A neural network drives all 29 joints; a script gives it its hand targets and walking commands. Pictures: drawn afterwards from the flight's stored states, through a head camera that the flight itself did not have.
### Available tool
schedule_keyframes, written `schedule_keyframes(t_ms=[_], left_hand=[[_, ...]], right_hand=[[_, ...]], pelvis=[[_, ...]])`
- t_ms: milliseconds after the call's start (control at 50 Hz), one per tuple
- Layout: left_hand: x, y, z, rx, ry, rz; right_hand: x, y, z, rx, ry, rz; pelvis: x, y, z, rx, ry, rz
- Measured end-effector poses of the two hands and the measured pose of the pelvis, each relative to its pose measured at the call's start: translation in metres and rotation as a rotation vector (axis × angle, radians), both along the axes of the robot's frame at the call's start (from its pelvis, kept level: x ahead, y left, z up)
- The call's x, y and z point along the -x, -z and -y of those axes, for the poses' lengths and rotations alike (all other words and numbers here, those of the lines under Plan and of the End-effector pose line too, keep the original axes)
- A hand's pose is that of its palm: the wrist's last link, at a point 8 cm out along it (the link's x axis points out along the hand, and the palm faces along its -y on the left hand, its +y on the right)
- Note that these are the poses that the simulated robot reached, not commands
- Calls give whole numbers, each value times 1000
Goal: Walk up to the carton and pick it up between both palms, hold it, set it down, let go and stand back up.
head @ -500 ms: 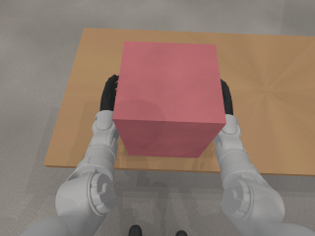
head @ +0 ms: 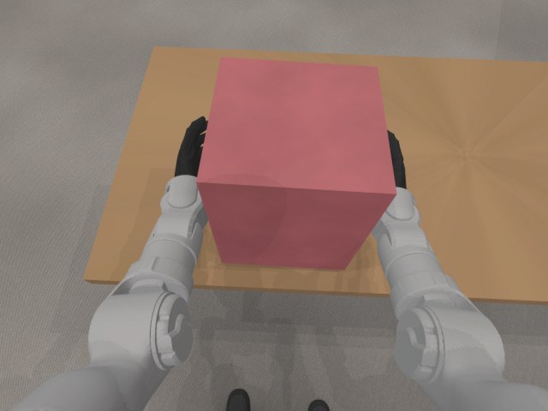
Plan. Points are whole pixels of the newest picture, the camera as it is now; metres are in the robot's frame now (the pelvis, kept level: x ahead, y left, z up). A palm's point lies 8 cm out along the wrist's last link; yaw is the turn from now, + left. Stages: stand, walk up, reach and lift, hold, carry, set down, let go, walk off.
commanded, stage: reach and lift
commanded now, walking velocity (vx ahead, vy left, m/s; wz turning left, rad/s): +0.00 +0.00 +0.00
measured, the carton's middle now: (290, 176) +0.46 +0.00 +0.01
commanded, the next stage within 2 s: none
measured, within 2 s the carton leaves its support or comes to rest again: neither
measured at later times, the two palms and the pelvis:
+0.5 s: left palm (140, 106) +0.44 +0.17 +0.17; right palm (422, 116) +0.44 -0.13 +0.17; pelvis +0.00 +0.01 +0.02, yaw +1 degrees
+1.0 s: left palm (134, 146) +0.39 +0.17 +0.17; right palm (433, 157) +0.39 -0.13 +0.16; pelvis -0.04 +0.00 +0.02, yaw +1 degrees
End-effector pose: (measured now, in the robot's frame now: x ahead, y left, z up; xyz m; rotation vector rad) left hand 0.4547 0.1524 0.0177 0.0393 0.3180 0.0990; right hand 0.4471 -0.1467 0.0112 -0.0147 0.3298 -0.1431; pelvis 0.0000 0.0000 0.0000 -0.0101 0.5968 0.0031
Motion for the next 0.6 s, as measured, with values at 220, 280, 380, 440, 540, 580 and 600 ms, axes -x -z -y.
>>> schedule_keyframes(t_ms=[220,280,380,440,540,580,600], left_hand=[[0,-59,-13,-18,-13,27],[-1,-85,-14,-18,-12,54],[3,-128,-14,-26,-11,91],[9,-145,-15,-28,-15,94],[24,-154,-18,-10,-28,74],[30,-152,-19,-5,-32,64],[33,-150,-20,-2,-34,59]], right_hand=[[-5,-55,-13,-14,-13,26],[-5,-82,-14,-10,-12,52],[-2,-126,-14,3,-12,88],[3,-145,-15,7,-19,91],[14,-157,-17,17,-34,70],[19,-156,-19,22,-40,60],[21,-155,-19,24,-42,55]], pelvis=[[-9,-8,-3,-7,-22,136],[-10,-11,-4,-11,-22,191],[-9,-14,-6,-15,-11,292],[-7,-16,-7,-15,-6,350],[1,-17,-6,-13,-4,415],[5,-18,-6,-13,-5,429],[8,-18,-5,-12,-6,433]])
